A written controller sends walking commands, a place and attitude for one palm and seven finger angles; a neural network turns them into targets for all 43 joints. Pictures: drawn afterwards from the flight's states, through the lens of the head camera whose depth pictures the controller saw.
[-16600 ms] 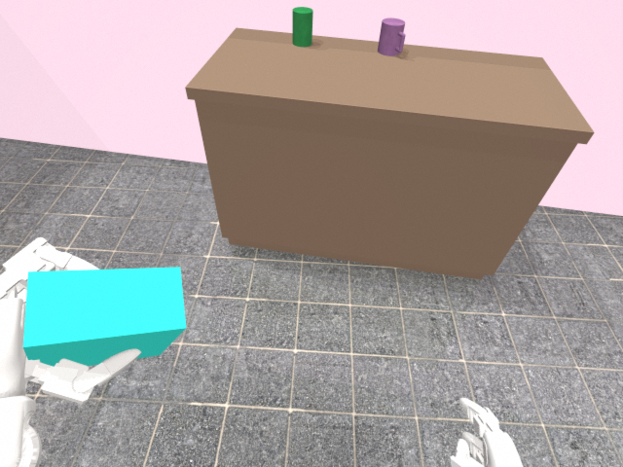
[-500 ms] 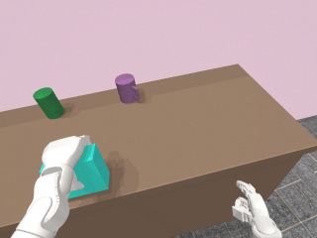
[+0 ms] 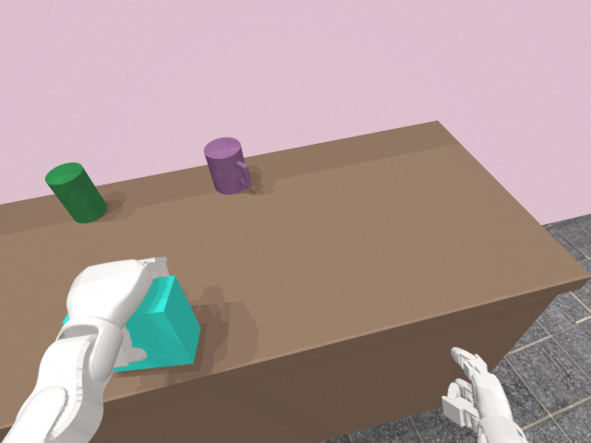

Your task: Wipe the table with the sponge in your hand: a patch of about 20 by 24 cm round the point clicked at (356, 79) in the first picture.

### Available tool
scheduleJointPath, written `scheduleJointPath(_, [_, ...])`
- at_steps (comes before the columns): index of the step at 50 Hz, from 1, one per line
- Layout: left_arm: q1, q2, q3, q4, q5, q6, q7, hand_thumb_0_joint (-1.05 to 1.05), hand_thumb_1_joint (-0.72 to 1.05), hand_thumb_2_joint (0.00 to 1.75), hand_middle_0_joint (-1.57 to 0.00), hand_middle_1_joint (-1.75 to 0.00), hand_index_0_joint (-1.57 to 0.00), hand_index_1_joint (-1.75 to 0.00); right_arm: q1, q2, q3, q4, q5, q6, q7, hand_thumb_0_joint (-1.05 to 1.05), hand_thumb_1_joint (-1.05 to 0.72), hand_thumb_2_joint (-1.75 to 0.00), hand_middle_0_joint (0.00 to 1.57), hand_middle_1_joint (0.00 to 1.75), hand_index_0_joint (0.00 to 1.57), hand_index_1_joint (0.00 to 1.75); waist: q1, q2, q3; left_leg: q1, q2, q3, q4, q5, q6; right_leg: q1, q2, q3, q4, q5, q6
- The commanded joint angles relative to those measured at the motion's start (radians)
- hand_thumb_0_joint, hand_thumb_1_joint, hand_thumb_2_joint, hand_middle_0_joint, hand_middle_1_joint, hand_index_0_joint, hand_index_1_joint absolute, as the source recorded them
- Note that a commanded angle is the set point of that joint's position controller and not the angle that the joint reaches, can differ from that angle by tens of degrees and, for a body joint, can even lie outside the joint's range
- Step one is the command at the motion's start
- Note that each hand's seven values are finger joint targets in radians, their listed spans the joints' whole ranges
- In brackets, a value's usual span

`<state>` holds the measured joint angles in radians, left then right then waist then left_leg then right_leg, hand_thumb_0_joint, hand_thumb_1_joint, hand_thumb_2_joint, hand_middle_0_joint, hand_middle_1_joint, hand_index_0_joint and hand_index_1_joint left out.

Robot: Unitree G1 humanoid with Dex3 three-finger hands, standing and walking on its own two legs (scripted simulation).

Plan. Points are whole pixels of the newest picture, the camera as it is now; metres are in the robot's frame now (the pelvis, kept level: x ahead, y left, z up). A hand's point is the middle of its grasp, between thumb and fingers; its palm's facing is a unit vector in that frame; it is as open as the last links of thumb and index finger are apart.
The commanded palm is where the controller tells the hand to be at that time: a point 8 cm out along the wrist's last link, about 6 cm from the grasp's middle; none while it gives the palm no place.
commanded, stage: move the sponge above the wiping area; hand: left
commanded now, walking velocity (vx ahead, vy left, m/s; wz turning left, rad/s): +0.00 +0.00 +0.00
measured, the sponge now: (144, 333) +0.23 +0.26 +0.02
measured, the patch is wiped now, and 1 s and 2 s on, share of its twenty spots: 0.00 0.00 0.00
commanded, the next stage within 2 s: lower the sponge onto the table in 1.62 s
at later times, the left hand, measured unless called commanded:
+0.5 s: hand (125, 294) +0.24 +0.27 +0.09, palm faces +0.04 -0.05 -1.00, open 10.0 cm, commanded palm +0.21 +0.30 +0.17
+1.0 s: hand (100, 278) +0.25 +0.29 +0.12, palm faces +0.18 -0.02 -0.98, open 10.0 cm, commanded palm +0.20 +0.29 +0.17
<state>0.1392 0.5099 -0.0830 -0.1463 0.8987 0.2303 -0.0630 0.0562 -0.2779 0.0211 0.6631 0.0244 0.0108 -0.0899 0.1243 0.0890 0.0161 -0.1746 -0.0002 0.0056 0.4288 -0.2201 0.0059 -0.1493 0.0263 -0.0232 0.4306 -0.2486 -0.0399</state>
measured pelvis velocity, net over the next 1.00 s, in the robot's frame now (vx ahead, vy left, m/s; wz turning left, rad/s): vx -0.01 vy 0.01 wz -0.01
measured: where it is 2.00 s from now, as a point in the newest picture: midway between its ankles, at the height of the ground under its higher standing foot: outside the picture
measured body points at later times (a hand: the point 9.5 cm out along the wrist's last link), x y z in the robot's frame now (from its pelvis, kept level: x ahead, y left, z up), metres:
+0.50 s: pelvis +0.00 +0.01 +0.00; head +0.00 -0.02 +0.45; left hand +0.24 +0.27 +0.15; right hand +0.23 -0.20 -0.09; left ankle +0.01 +0.12 -0.74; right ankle -0.01 -0.10 -0.74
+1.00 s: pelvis -0.01 +0.01 +0.00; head -0.03 -0.03 +0.45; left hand +0.23 +0.29 +0.18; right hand +0.23 -0.18 -0.08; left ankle +0.01 +0.12 -0.74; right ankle -0.01 -0.10 -0.74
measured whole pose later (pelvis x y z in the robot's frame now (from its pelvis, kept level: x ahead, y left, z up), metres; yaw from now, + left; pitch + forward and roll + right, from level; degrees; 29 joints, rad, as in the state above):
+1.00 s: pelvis -0.01 +0.01 +0.00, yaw +0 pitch -4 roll +0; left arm 0.02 0.52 -0.07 -0.11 0.92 0.30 0.10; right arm 0.02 -0.23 0.04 0.71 0.04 0.02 -0.08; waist 0.15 0.09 0.01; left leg -0.14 0.00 0.01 0.40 -0.19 0.01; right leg -0.12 0.03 -0.01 0.39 -0.21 -0.03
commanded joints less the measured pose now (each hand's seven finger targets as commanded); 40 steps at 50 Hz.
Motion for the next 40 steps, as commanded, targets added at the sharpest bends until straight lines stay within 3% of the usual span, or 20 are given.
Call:
scheduleJointPath(1, [-0.368,0.316,0.315,-0.223,0.067,-0.015,0.206,0.0,0.1,1.3,-1.2,-1.6,-1.2,-1.6,-0.177,-0.071,-0.033,-0.146,0.001,-0.054,-0.002,0.0,-0.9,-0.9,0.2,0.3,0.2,0.3,0.008,0.085,-0.246,0.142,-0.029,-0.076,-0.003,0.342,0.022,0.019,-0.012,0.14,-0.079,0.285,-0.063])
scheduleJointPath(5, [-0.341,0.283,0.292,-0.085,0.003,0.137,0.222,0.0,0.1,1.3,-1.2,-1.6,-1.2,-1.6,-0.253,-0.093,-0.032,-0.126,0.032,-0.032,0.016,0.0,-0.9,-0.9,0.2,0.3,0.2,0.3,0.017,0.017,-0.179,0.103,-0.026,-0.069,-0.039,0.271,0.012,0.023,-0.015,0.143,-0.096,0.223,-0.055])
scheduleJointPath(9, [-0.277,0.193,0.14,-0.009,-0.04,0.254,0.089,0.0,0.1,1.3,-1.2,-1.6,-1.2,-1.6,-0.28,-0.106,-0.017,-0.143,0.047,-0.006,0.013,0.0,-0.9,-0.9,0.2,0.3,0.2,0.3,-0.017,-0.097,-0.152,0.049,-0.032,-0.065,-0.055,0.224,0.026,0.04,-0.028,0.093,-0.09,0.227,-0.014])
scheduleJointPath(10, [-0.29,0.165,0.108,-0.02,-0.042,0.256,0.056,0.0,0.1,1.3,-1.2,-1.6,-1.2,-1.6,-0.307,-0.101,-0.008,-0.154,0.055,-0.011,0.011,0.0,-0.9,-0.9,0.2,0.3,0.2,0.3,-0.029,-0.082,-0.138,0.058,-0.033,-0.062,-0.056,0.203,0.029,0.014,-0.02,0.103,-0.095,0.198,-0.02])
scheduleJointPath(11, [-0.283,0.12,0.047,-0.031,-0.049,0.251,0.019,0.0,0.1,1.3,-1.2,-1.6,-1.2,-1.6,-0.285,-0.1,-0.005,-0.171,0.051,-0.013,0.01,0.0,-0.9,-0.9,0.2,0.3,0.2,0.3,-0.031,-0.085,-0.146,0.052,-0.033,-0.064,-0.052,0.186,0.038,0.014,-0.026,0.071,-0.094,0.189,-0.013])
scheduleJointPath(14, [-0.321,0.16,0.055,-0.093,-0.02,0.185,-0.032,0.0,0.1,1.3,-1.2,-1.6,-1.2,-1.6,-0.242,-0.095,-0.006,-0.177,0.04,-0.022,0.012,0.0,-0.9,-0.9,0.2,0.3,0.2,0.3,-0.044,-0.111,-0.202,0.073,-0.031,-0.073,-0.035,0.185,0.049,0.012,-0.025,0.066,-0.083,0.182,-0.007])
scheduleJointPath(16, [-0.406,0.224,0.099,-0.174,0.021,0.107,-0.028,0.0,0.1,1.3,-1.2,-1.6,-1.2,-1.6,-0.226,-0.088,-0.002,-0.188,0.026,-0.039,0.005,0.0,-0.9,-0.9,0.2,0.3,0.2,0.3,-0.036,-0.075,-0.261,0.104,-0.031,-0.074,-0.022,0.195,0.055,0.023,-0.019,0.062,-0.076,0.172,-0.016])
scheduleJointPath(17, [-0.405,0.297,0.176,-0.205,0.046,0.059,-0.006,0.0,0.1,1.3,-1.2,-1.6,-1.2,-1.6,-0.209,-0.08,-0.008,-0.181,0.017,-0.046,0.003,0.0,-0.9,-0.9,0.2,0.3,0.2,0.3,-0.016,-0.068,-0.293,0.124,-0.034,-0.081,-0.017,0.228,0.053,0.038,-0.016,0.083,-0.071,0.196,-0.021])
scheduleJointPath(18, [-0.405,0.315,0.211,-0.24,0.06,0.019,0.019,0.0,0.1,1.3,-1.2,-1.6,-1.2,-1.6,-0.204,-0.08,-0.011,-0.178,0.006,-0.048,-0.001,0.0,-0.9,-0.9,0.2,0.3,0.2,0.3,-0.004,-0.037,-0.325,0.147,-0.035,-0.082,-0.014,0.272,0.049,0.059,-0.014,0.083,-0.064,0.236,-0.028])
scheduleJointPath(20, [-0.387,0.431,0.347,-0.319,0.079,-0.031,0.098,0.0,0.1,1.3,-1.2,-1.6,-1.2,-1.6,-0.2,-0.083,-0.018,-0.171,-0.006,-0.058,-0.008,0.0,-0.9,-0.9,0.2,0.3,0.2,0.3,0.03,0.065,-0.334,0.166,-0.027,-0.102,-0.025,0.307,0.039,0.08,-0.001,0.128,-0.059,0.251,-0.053])
scheduleJointPath(21, [-0.401,0.358,0.311,-0.301,0.087,-0.039,0.133,0.0,0.1,1.3,-1.2,-1.6,-1.2,-1.6,-0.179,-0.063,-0.017,-0.165,-0.009,-0.06,-0.01,0.0,-0.9,-0.9,0.2,0.3,0.2,0.3,0.02,0.071,-0.337,0.157,-0.029,-0.091,-0.023,0.344,0.03,0.074,-0.002,0.096,-0.055,0.257,-0.056])
scheduleJointPath(23, [-0.328,0.327,0.33,-0.231,0.072,-0.015,0.198,0.0,0.1,1.3,-1.2,-1.6,-1.2,-1.6,-0.172,-0.068,-0.031,-0.15,-0.005,-0.053,0.004,0.0,-0.9,-0.9,0.2,0.3,0.2,0.3,0.029,0.075,-0.291,0.146,-0.019,-0.094,-0.02,0.395,0.011,0.055,-0.006,0.111,-0.069,0.288,-0.062])
scheduleJointPath(25, [-0.325,0.329,0.345,-0.179,0.046,0.07,0.23,0.0,0.1,1.3,-1.2,-1.6,-1.2,-1.6,-0.221,-0.082,-0.03,-0.137,0.011,-0.034,0.022,0.0,-0.9,-0.9,0.2,0.3,0.2,0.3,0.038,0.09,-0.225,0.126,-0.02,-0.093,-0.042,0.353,0.002,0.046,-0.002,0.144,-0.083,0.261,-0.074])
scheduleJointPath(26, [-0.327,0.253,0.281,-0.153,0.021,0.11,0.23,0.0,0.1,1.3,-1.2,-1.6,-1.2,-1.6,-0.226,-0.077,-0.031,-0.138,0.019,-0.028,0.029,0.0,-0.9,-0.9,0.2,0.3,0.2,0.3,0.025,0.059,-0.232,0.107,-0.012,-0.074,-0.044,0.329,0.004,0.051,-0.013,0.11,-0.081,0.25,-0.057])
scheduleJointPath(29, [-0.209,0.225,0.236,-0.054,-0.034,0.233,0.167,0.0,0.1,1.3,-1.2,-1.6,-1.2,-1.6,-0.275,-0.103,-0.025,-0.14,0.035,-0.005,0.035,0.0,-0.9,-0.9,0.2,0.3,0.2,0.3,0.023,-0.059,-0.164,0.055,-0.02,-0.069,-0.064,0.261,0.007,0.056,-0.022,0.101,-0.091,0.228,-0.03])
scheduleJointPath(31, [-0.19,0.144,0.135,-0.048,-0.063,0.274,0.092,0.0,0.1,1.3,-1.2,-1.6,-1.2,-1.6,-0.293,-0.105,-0.015,-0.161,0.048,0.002,0.031,0.0,-0.9,-0.9,0.2,0.3,0.2,0.3,-0.005,-0.096,-0.135,0.035,-0.021,-0.065,-0.07,0.208,0.02,0.039,-0.021,0.076,-0.094,0.192,-0.02])
scheduleJointPath(35, [-0.251,0.091,0.025,-0.164,-0.049,0.232,-0.006,0.0,0.1,1.3,-1.2,-1.6,-1.2,-1.6,-0.303,-0.085,0.003,-0.196,0.055,-0.02,0.025,0.0,-0.9,-0.9,0.2,0.3,0.2,0.3,-0.041,-0.077,-0.166,0.068,-0.018,-0.084,-0.061,0.151,0.04,-0.005,-0.013,0.078,-0.09,0.124,-0.018])
scheduleJointPath(36, [-0.288,0.1,0.018,-0.202,-0.032,0.196,-0.015,0.0,0.1,1.3,-1.2,-1.6,-1.2,-1.6,-0.264,-0.087,-0.002,-0.202,0.045,-0.031,0.021,0.0,-0.9,-0.9,0.2,0.3,0.2,0.3,-0.042,-0.077,-0.204,0.076,-0.02,-0.084,-0.05,0.145,0.049,0.001,-0.016,0.053,-0.083,0.115,-0.014])
scheduleJointPath(38, [-0.382,0.192,0.078,-0.248,0.014,0.115,-0.001,0.0,0.1,1.3,-1.2,-1.6,-1.2,-1.6,-0.232,-0.086,-0.005,-0.189,0.026,-0.046,0.01,0.0,-0.9,-0.9,0.2,0.3,0.2,0.3,-0.039,-0.064,-0.236,0.104,-0.02,-0.096,-0.05,0.142,0.052,-0.002,-0.011,0.065,-0.083,0.1,-0.016])
scheduleJointPath(40, [-0.469,0.337,0.206,-0.356,0.076,0.031,0.053,0.0,0.1,1.3,-1.2,-1.6,-1.2,-1.6,-0.233,-0.081,-0.008,-0.184,0.005,-0.065,-0.005,0.0,-0.9,-0.9,0.2,0.3,0.2,0.3,-0.005,0.01,-0.286,0.138,-0.014,-0.112,-0.052,0.153,0.051,0.032,0.007,0.107,-0.072,0.106,-0.035])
